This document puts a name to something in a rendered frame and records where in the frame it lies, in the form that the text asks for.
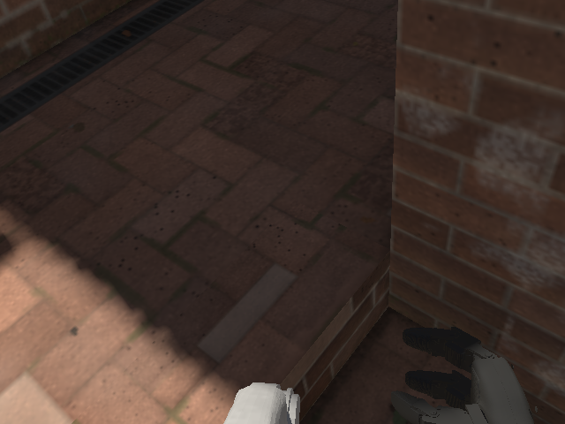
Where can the robot right hand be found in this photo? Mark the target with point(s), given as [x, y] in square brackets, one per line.
[492, 396]

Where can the robot left thigh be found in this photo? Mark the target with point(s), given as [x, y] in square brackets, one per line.
[265, 403]

